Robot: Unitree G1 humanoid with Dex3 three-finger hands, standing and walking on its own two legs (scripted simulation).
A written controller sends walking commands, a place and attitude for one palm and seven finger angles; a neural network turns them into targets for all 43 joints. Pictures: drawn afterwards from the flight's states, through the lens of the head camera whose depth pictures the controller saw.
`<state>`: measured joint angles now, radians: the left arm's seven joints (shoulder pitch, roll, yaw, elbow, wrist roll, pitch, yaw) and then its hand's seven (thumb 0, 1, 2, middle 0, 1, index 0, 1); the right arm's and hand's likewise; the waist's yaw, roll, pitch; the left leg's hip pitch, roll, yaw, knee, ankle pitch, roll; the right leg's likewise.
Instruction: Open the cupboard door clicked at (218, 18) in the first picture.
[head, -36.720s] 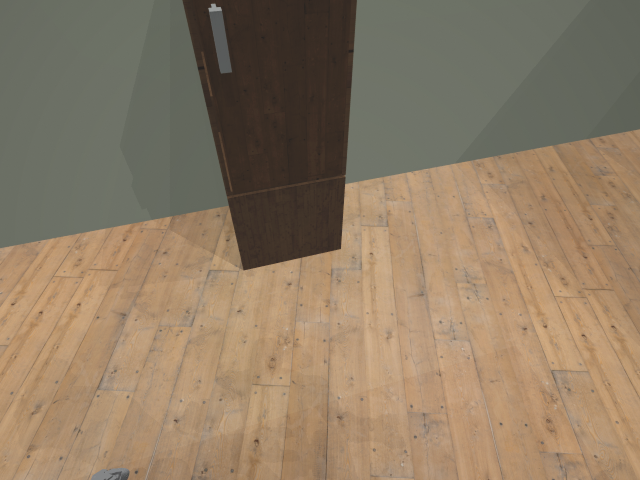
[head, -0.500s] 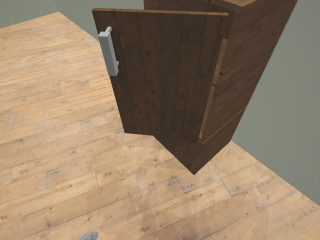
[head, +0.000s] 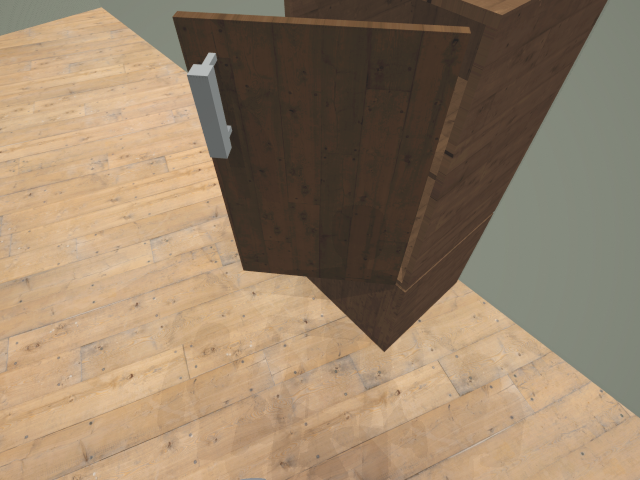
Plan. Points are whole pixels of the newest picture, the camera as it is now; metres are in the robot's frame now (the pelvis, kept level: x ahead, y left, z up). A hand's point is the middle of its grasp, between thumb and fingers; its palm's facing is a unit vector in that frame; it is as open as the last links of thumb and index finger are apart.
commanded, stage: come to a stop and stand still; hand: left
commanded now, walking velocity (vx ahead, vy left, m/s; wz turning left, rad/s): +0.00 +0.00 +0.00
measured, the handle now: (215, 106) +0.57 +0.19 +0.15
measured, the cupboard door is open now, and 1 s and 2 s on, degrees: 42 42 42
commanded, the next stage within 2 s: look again from close up in 0.86 s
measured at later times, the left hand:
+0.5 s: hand out of the picture -0.02 +0.19 -0.16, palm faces +0.03 -0.98 -0.21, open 7.4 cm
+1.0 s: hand out of the picture -0.08 +0.18 -0.17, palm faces +0.02 -0.99 -0.17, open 7.4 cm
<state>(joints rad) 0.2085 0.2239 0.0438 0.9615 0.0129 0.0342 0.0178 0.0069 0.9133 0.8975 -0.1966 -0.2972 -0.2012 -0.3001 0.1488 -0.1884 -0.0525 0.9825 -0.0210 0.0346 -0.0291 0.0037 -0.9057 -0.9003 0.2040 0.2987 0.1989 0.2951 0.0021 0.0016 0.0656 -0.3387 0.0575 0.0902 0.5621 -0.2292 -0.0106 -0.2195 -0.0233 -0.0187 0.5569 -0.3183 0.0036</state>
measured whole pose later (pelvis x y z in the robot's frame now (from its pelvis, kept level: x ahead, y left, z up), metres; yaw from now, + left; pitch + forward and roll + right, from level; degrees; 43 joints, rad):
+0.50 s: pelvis -0.05 +0.00 +0.00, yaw +0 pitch -2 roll -1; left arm 0.33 0.20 0.01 0.95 0.02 0.01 0.02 0.01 0.91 0.90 -0.20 -0.30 -0.20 -0.30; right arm 0.24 -0.18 -0.03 0.94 -0.03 0.02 0.00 0.01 -0.90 -0.90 0.20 0.30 0.20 0.29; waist 0.00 0.00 0.00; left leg -0.31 -0.02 0.05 0.52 -0.18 0.06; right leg -0.22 0.01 -0.04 0.52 -0.26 -0.01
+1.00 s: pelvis -0.06 +0.01 +0.01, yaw +0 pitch -2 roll -1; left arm 0.37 0.16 0.00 1.07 0.02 0.00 0.03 0.01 0.91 0.90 -0.20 -0.30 -0.20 -0.30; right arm 0.32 -0.15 -0.02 1.10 -0.01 0.02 -0.01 0.01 -0.90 -0.90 0.20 0.30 0.20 0.29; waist -0.01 -0.02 0.00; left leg -0.29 -0.04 0.07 0.43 -0.12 0.07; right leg -0.22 -0.01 -0.03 0.45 -0.20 0.01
